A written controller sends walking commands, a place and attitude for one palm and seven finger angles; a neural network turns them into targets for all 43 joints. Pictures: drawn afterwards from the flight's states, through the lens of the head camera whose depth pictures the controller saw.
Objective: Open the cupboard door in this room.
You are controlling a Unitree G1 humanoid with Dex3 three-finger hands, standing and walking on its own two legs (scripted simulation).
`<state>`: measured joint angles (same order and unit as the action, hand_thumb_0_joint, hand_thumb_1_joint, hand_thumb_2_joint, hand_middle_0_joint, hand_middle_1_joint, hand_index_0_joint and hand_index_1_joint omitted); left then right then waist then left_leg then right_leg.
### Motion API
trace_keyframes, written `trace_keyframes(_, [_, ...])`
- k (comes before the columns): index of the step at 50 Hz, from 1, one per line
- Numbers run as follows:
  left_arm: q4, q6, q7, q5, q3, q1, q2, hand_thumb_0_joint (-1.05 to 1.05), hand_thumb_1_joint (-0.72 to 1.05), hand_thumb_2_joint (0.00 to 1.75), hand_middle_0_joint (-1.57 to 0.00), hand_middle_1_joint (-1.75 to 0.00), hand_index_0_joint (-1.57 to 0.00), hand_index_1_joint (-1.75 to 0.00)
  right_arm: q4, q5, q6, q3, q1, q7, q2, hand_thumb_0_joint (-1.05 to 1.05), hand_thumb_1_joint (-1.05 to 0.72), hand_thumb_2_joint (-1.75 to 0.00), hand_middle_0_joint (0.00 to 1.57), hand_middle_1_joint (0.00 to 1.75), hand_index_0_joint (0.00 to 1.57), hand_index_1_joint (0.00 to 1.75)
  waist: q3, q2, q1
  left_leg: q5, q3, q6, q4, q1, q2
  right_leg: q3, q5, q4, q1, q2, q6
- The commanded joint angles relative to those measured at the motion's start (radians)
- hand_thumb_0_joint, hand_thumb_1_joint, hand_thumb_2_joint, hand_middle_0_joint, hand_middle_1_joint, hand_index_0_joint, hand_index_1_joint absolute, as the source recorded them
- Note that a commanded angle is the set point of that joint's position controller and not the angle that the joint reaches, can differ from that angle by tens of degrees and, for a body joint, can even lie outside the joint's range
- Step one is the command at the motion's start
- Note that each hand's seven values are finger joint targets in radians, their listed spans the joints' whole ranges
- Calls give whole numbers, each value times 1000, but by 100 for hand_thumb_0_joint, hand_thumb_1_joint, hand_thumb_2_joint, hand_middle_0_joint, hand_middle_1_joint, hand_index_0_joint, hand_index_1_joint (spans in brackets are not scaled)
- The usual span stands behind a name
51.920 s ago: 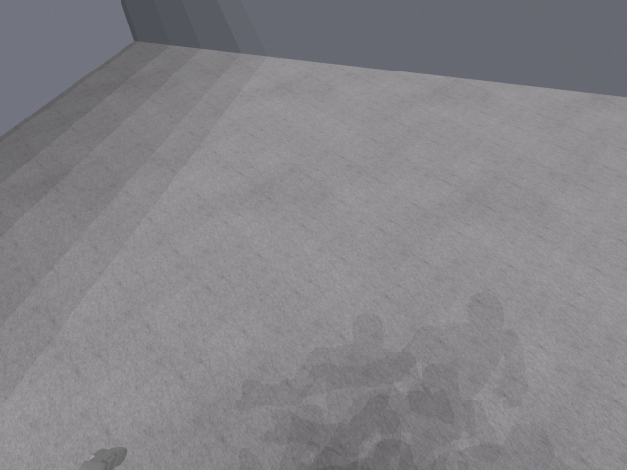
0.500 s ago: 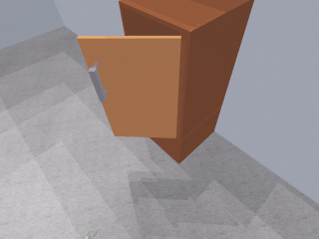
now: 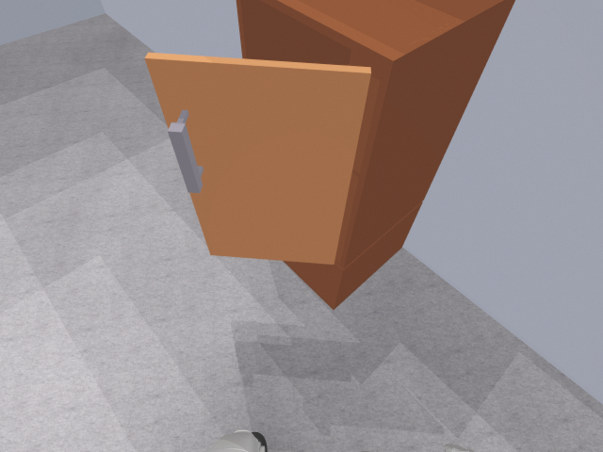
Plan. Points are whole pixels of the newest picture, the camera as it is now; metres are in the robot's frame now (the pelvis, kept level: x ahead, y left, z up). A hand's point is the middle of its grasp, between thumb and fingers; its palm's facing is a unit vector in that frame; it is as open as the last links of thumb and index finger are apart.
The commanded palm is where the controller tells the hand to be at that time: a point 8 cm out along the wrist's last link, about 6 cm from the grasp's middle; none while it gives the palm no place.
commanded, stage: come to a stop and stand still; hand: left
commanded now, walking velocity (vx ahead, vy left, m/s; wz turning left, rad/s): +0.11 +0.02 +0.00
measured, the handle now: (189, 152) +0.60 +0.27 -0.01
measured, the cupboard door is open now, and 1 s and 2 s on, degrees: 43 43 43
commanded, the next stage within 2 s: look again from close up in 0.46 s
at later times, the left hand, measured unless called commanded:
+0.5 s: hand out of the picture +0.03 +0.15 -0.17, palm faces +0.07 -0.98 -0.20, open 7.3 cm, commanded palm none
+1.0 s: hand out of the picture +0.01 +0.20 -0.16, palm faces +0.01 -0.97 -0.24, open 7.4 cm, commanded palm none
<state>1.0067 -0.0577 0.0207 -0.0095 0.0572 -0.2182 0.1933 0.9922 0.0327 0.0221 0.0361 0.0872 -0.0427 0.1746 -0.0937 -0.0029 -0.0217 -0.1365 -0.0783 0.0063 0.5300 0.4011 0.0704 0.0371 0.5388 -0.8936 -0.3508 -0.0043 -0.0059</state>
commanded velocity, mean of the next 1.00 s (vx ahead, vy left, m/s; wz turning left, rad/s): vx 0.01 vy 0.03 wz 0.00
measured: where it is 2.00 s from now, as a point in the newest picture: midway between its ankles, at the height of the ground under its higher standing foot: outside the picture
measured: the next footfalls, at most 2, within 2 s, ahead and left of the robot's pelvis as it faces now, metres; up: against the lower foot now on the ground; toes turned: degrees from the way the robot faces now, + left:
right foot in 0.08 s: +0.01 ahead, -0.13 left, +0.00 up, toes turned -2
left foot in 0.28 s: +0.05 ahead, +0.11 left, +0.00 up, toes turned +2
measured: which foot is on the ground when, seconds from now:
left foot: down 0.00-0.10, up 0.12-0.26, down 0.28-1.00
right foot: up 0.00-0.06, down 0.08-1.00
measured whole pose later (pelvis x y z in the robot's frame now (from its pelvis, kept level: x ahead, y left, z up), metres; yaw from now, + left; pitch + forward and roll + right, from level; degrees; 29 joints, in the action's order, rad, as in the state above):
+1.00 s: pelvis -0.01 +0.01 +0.01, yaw -1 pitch -1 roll +0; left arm 1.05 0.00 0.03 -0.01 0.00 -0.27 0.18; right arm 1.05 0.02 -0.02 -0.01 0.26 -0.02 0.19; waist -0.03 0.01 -0.01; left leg -0.24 -0.06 0.03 0.50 0.25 -0.02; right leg 0.01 0.31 -0.51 -0.19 -0.05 -0.03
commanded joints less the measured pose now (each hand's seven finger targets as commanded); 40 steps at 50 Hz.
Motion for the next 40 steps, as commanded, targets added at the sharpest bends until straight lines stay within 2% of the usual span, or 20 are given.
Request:
trace_keyframes(1, [-20,17,-6,-9,6,-181,41,0,90,90,-20,-30,-20,-30,-38,-5,7,58,75,3,203,0,-90,-90,20,30,20,30,188,137,-5,-149,200,107,-191,-56,185,44,-184,334,201,-4,7])
trace_keyframes(2, [-8,22,-4,-14,9,-211,63,0,90,90,-20,-30,-20,-30,-43,-11,12,56,82,9,172,0,-90,-90,20,30,20,30,164,57,-13,-266,156,62,-146,19,118,7,-219,464,269,-27,18])
trace_keyframes(3, [-18,31,1,-25,13,-194,117,0,90,90,-20,-30,-20,-30,-54,-18,20,46,79,18,112,0,-90,-90,20,30,20,30,103,-135,-7,-368,81,-4,-11,84,5,-214,-18,637,198,-176,73])
trace_keyframes(4, [-46,36,2,-22,9,-114,167,0,90,90,-20,-30,-20,-30,-76,-17,24,32,51,34,70,0,-90,-90,20,30,20,30,43,-221,5,-325,29,-37,87,27,-50,-336,178,768,22,-315,133])
trace_keyframes(5, [-61,50,6,-19,3,-48,162,0,90,90,-20,-30,-20,-30,-73,-11,23,31,22,39,81,0,-90,-90,20,30,20,30,-1,-193,2,-286,67,-25,179,-7,-40,-365,147,789,-68,-326,150])
trace_keyframes(7, [-54,67,5,-14,-9,16,131,0,90,90,-20,-30,-20,-30,-28,-7,15,28,83,41,78,0,-90,-90,20,30,20,30,-30,-183,38,-211,87,-16,204,-33,-32,-262,-73,725,-37,-263,142])
trace_keyframes(11, [-12,86,2,-5,-11,-25,126,0,90,90,-20,-30,-20,-30,29,-14,-14,9,153,35,64,0,-90,-90,20,30,20,30,20,-116,28,-121,56,-33,7,-123,-47,-155,-446,594,116,-223,115])
trace_keyframes(13, [15,90,5,3,-13,-53,116,0,90,90,-20,-30,-20,-30,55,-16,-32,2,185,26,78,0,-90,-90,20,30,20,30,78,-69,19,103,89,-22,-101,-205,-23,-116,-600,515,171,-186,77])
trace_keyframes(14, [23,89,8,4,-14,-70,102,0,90,90,-20,-30,-20,-30,63,-18,-36,3,179,20,91,0,-90,-90,20,30,20,30,79,-67,7,179,101,-17,-96,-231,5,-94,-634,498,171,-155,61])
trace_keyframes(16, [36,82,14,8,-15,-80,95,0,90,90,-20,-30,-20,-30,83,-18,-34,-1,199,7,101,0,-90,-90,20,30,20,30,115,-31,7,267,104,-12,-80,-254,30,-82,-710,479,208,-148,52])
trace_keyframes(18, [44,72,18,10,-12,-69,108,0,90,90,-20,-30,-20,-30,96,-23,-31,-1,206,1,103,0,-90,-90,20,30,20,30,146,34,6,320,102,-8,-75,-262,33,-68,-711,458,246,-147,51])
trace_keyframes(24, [56,56,18,4,-18,-56,84,0,90,90,-20,-30,-20,-30,106,-22,-20,-5,204,0,92,0,-90,-90,20,30,20,30,62,-12,5,126,118,-3,-132,-218,30,-72,-475,514,202,-122,47])
trace_keyframes(25, [76,93,59,-10,-27,-189,84,0,90,90,-20,-30,-20,-30,14,-32,-45,-7,91,14,94,0,-90,-90,20,30,20,30,40,10,-36,90,57,-20,115,-167,18,-181,-973,516,163,-194,17])
trace_keyframes(26, [22,106,53,-9,-20,-116,149,0,90,90,-20,-30,-20,-30,-11,-28,-35,-11,176,24,40,0,-90,-90,20,30,20,30,98,-12,39,-191,70,-7,94,-92,-15,-193,-934,487,228,-254,77])
trace_keyframes(27, [1,105,46,-11,-23,-80,138,0,90,90,-20,-30,-20,-30,-5,-27,-29,-11,213,26,38,0,-90,-90,20,30,20,30,123,-35,47,-200,56,-7,58,-128,-11,-157,-726,483,189,-233,105])
trace_keyframes(28, [-19,103,44,-10,-25,-57,123,0,90,90,-20,-30,-20,-30,-5,-25,-32,-12,246,29,42,0,-90,-90,20,30,20,30,128,-12,64,-107,67,-4,-11,-169,-13,-130,-603,449,161,-188,103])
trace_keyframes(30, [-33,89,38,-7,-26,-71,93,0,90,90,-20,-30,-20,-30,-16,-17,-44,-12,245,29,79,0,-90,-90,20,30,20,30,100,94,36,113,128,29,-35,-160,37,-58,-435,391,142,-95,59])
trace_keyframes(31, [-29,82,36,-6,-30,-84,84,0,90,90,-20,-30,-20,-30,-21,-19,-45,-14,231,25,86,0,-90,-90,20,30,20,30,81,104,26,130,148,43,-52,-144,48,-48,-359,395,143,-74,51])
trace_keyframes(33, [-26,73,31,-7,-35,-91,70,0,90,90,-20,-30,-20,-30,-36,-19,-43,-14,214,22,99,0,-90,-90,20,30,20,30,35,28,21,15,162,50,-87,-105,44,-53,-262,423,125,-59,44])
trace_keyframes(40, [-24,68,17,-9,-39,-86,87,0,90,90,-20,-30,-20,-30,-29,-14,-47,-16,204,24,118,0,-90,-90,20,30,20,30,18,19,20,-150,171,50,-176,-108,34,-58,-216,444,101,-67,34])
